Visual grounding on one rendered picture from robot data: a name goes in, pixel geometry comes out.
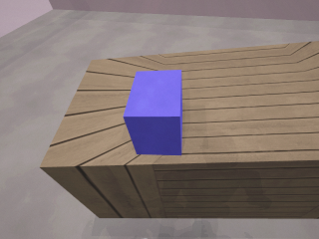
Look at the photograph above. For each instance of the carton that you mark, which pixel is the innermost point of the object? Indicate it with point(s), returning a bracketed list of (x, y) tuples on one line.
[(153, 114)]

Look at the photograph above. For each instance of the pedestal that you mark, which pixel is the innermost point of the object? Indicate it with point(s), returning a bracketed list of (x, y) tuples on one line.
[(249, 138)]

